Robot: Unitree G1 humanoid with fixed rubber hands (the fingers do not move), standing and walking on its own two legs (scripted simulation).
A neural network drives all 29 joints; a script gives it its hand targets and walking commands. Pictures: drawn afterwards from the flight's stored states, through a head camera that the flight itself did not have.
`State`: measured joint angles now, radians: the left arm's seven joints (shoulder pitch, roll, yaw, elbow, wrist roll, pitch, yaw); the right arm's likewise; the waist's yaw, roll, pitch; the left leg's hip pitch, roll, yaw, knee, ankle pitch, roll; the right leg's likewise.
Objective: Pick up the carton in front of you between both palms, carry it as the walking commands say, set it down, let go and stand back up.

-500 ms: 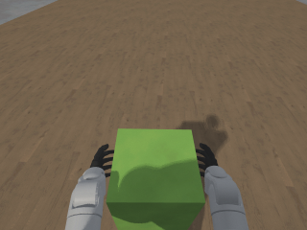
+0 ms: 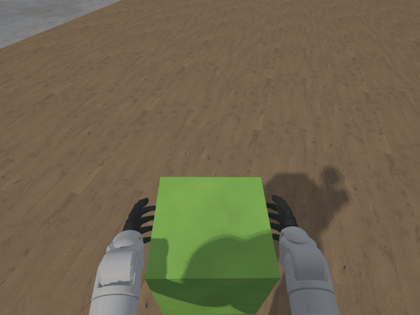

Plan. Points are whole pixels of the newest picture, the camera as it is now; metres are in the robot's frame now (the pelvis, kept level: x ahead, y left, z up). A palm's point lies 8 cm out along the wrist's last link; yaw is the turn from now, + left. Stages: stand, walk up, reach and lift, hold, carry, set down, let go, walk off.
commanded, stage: hold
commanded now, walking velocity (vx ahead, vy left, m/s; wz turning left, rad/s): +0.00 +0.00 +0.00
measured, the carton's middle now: (210, 248) +0.29 +0.01 -0.04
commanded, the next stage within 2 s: set down in 0.10 s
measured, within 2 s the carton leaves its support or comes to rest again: neither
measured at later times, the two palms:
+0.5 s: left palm (158, 225) +0.32 +0.12 +0.00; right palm (296, 226) +0.32 -0.18 +0.00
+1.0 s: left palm (173, 239) +0.40 +0.11 -0.21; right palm (276, 253) +0.36 -0.18 -0.20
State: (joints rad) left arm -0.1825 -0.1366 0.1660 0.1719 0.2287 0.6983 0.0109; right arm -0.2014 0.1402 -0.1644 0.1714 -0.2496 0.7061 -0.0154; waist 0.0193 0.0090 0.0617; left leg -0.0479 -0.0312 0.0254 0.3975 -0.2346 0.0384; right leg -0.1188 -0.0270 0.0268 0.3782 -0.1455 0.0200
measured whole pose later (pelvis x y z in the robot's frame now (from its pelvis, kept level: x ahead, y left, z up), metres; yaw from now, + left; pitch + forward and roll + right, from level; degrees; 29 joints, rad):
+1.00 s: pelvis -0.05 -0.01 -0.14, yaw +1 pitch +36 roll -1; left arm -0.80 -0.04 0.39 0.63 0.22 0.24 -0.03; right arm -0.69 0.17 -0.49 0.45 -0.24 0.25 -0.06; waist -0.05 0.04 -0.11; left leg -1.42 -0.07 -0.03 1.26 -0.46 0.02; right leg -1.47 0.00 0.02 1.19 -0.35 0.02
